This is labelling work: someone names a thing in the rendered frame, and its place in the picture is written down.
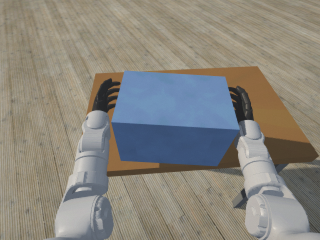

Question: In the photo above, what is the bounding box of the carton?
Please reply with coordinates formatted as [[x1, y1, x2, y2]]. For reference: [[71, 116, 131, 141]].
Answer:
[[111, 70, 240, 167]]

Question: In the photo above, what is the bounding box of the robot right hand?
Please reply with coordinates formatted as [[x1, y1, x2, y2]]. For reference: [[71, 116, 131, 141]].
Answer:
[[228, 86, 254, 123]]

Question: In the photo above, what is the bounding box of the left robot upper arm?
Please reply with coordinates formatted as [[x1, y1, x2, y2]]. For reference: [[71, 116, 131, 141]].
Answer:
[[43, 195, 114, 240]]

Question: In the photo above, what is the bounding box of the right robot upper arm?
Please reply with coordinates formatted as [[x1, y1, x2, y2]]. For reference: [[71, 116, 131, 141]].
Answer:
[[245, 193, 320, 240]]

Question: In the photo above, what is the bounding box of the robot right forearm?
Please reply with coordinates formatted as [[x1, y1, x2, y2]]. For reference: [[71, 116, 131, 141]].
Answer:
[[234, 120, 310, 232]]

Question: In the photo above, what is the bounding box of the robot left hand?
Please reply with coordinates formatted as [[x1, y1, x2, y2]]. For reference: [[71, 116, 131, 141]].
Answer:
[[92, 78, 121, 113]]

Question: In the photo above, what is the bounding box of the robot left forearm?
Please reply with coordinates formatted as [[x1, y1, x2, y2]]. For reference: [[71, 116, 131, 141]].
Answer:
[[54, 110, 111, 237]]

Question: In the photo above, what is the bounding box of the table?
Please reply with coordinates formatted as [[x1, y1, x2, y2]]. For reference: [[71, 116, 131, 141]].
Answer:
[[81, 66, 319, 208]]

